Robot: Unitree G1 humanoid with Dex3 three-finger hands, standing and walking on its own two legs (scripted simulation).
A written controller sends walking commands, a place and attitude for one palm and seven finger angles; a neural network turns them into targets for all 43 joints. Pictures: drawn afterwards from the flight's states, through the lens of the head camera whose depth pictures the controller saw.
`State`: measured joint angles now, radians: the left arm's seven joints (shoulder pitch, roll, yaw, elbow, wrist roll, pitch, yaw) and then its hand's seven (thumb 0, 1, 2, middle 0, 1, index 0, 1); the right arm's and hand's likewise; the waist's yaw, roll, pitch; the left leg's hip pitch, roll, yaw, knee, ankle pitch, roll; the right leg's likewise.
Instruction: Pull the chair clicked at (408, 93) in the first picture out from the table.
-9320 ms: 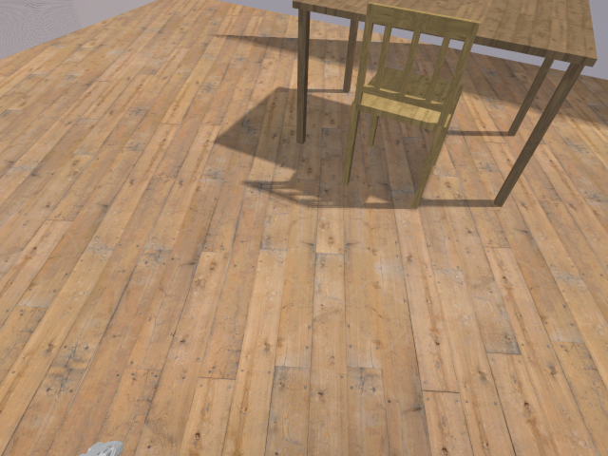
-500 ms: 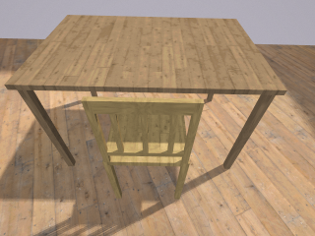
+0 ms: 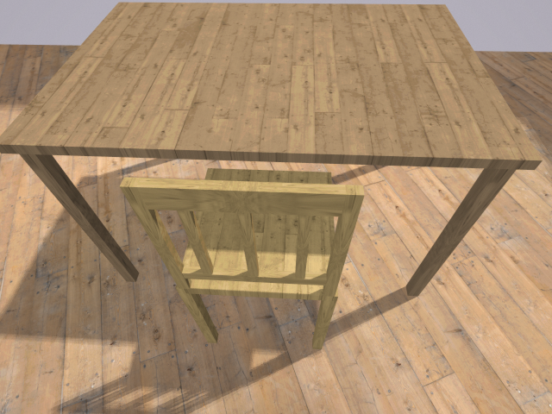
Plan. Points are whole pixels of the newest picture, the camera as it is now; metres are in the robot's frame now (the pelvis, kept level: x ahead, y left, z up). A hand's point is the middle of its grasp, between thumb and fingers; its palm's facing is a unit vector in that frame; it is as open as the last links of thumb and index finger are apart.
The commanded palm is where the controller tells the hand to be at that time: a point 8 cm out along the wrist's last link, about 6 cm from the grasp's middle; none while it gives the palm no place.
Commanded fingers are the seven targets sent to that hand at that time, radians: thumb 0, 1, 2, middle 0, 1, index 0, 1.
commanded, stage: come to a stop and stand still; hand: left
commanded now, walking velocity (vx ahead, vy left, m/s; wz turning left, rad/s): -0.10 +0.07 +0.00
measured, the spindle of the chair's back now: (249, 245) +0.43 +0.08 -0.10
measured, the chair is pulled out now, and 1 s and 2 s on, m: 0.00 0.00 0.00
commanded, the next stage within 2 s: look again from close up in 0.74 s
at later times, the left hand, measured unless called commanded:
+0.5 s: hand out of the picture -0.04 +0.19 -0.16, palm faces -0.02 -0.98 -0.20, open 7.4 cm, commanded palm none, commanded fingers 0.00 0.90 0.90 -0.20 -0.30 -0.20 -0.30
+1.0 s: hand out of the picture -0.06 +0.19 -0.17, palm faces -0.04 -0.98 -0.18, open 7.4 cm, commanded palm none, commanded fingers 0.00 0.90 0.90 -0.20 -0.30 -0.20 -0.30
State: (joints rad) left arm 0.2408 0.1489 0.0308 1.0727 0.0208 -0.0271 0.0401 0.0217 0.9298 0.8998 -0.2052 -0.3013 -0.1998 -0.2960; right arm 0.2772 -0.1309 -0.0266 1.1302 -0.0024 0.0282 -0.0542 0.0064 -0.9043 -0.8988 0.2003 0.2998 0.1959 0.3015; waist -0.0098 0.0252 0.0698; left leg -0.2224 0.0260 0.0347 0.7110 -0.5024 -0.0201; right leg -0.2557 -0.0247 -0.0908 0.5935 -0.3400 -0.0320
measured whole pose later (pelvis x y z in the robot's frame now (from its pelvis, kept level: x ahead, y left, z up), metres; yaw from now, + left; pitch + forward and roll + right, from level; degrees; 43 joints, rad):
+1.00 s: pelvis -0.04 +0.03 +0.01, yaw -1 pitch +0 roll -1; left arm 0.33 0.13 -0.02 1.11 0.01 -0.03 0.04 0.01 0.91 0.90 -0.21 -0.30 -0.20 -0.30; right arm 0.34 -0.14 0.01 1.09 -0.02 0.00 -0.01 0.01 -0.90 -0.90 0.20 0.30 0.19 0.30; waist -0.03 0.03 0.03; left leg -0.29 0.01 0.06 0.54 -0.26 0.04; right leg -0.22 -0.01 -0.05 0.50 -0.29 0.00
